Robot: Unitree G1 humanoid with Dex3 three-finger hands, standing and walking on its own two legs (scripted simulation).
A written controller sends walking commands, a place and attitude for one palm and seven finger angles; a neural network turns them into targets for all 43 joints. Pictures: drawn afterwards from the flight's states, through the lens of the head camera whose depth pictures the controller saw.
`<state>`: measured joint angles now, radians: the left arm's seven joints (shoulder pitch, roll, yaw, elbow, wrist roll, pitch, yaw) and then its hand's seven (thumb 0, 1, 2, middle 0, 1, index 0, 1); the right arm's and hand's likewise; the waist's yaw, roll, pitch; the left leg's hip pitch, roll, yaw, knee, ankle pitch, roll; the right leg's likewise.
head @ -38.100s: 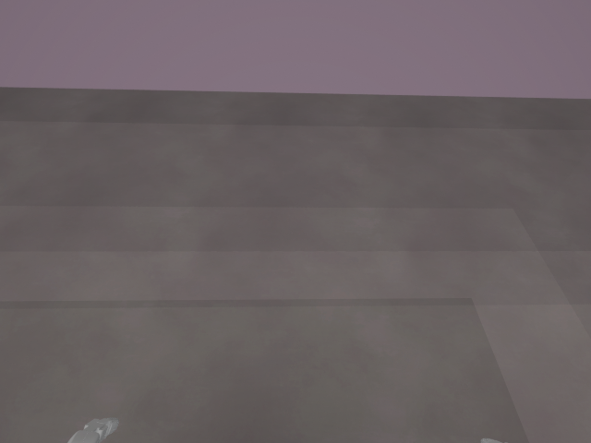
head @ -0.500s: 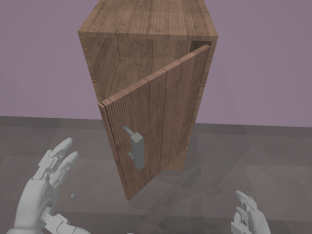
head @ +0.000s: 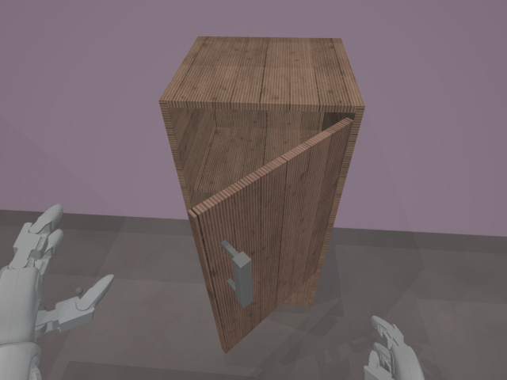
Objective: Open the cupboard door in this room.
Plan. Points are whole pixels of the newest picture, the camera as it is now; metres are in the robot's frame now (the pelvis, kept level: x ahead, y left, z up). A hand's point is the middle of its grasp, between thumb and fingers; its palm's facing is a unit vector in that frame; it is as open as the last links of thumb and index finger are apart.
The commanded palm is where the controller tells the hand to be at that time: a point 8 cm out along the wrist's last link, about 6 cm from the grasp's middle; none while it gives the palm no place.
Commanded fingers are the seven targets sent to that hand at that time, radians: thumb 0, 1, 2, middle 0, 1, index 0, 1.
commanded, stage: draw the hand back to the body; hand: left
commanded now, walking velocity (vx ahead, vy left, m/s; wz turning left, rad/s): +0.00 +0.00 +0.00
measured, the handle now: (236, 273) +0.31 +0.08 -0.03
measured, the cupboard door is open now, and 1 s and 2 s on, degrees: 46 46 46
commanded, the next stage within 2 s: step back with the hand held close in 0.56 s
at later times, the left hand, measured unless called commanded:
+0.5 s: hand (69, 276) +0.19 +0.24 +0.16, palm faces +0.43 -0.81 -0.40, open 7.5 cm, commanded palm +0.14 +0.28 +0.18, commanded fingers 0.00 0.90 0.90 -0.20 -0.30 -0.20 -0.30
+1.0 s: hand (66, 291) +0.17 +0.24 +0.15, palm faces +0.32 -0.80 -0.50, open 7.4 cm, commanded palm +0.11 +0.29 +0.19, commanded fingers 0.00 0.90 0.90 -0.20 -0.30 -0.20 -0.30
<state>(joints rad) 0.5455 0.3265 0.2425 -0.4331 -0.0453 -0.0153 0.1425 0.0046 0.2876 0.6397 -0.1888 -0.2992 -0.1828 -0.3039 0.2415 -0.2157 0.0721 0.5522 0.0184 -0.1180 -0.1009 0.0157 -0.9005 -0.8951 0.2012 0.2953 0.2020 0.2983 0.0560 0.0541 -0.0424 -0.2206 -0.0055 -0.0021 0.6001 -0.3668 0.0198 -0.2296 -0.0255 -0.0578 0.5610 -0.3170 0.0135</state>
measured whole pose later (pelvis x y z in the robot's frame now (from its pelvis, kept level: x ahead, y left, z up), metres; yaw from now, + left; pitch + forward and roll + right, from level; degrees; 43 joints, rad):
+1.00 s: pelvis -0.03 -0.01 +0.01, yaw -1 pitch +0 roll -1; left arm 0.58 0.39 0.38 -0.47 -0.06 -0.13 0.11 0.02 0.89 0.90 -0.22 -0.30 -0.21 -0.30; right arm 0.16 -0.25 -0.02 0.57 0.01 0.00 -0.07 0.01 -0.90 -0.90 0.20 0.30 0.20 0.30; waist 0.00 0.04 0.05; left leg -0.22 0.02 0.01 0.44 -0.23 0.00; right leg -0.23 0.00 -0.05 0.38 -0.16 0.00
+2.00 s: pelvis -0.22 -0.02 -0.02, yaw +0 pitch +4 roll -1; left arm 0.52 0.40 0.46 -0.56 -0.06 -0.23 0.16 0.02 0.89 0.90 -0.21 -0.30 -0.20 -0.30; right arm 0.08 -0.16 0.01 0.63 -0.01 -0.14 -0.02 0.01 -0.90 -0.89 0.20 0.30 0.20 0.30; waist 0.08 -0.02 0.02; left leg -0.64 0.11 0.12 0.58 -0.12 -0.03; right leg -0.18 0.04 0.01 0.61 -0.52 -0.04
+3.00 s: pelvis -0.28 -0.01 +0.01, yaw -3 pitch +0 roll +0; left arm 0.53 0.38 0.40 -0.41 -0.03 -0.21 0.16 0.02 0.89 0.90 -0.22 -0.30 -0.21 -0.30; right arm 0.21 -0.20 0.02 0.64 0.00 -0.13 -0.05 0.01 -0.90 -0.90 0.20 0.30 0.20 0.30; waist 0.01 0.00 0.01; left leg -0.21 0.03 0.06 0.48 -0.26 0.01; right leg -0.25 0.02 -0.06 0.45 -0.19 -0.03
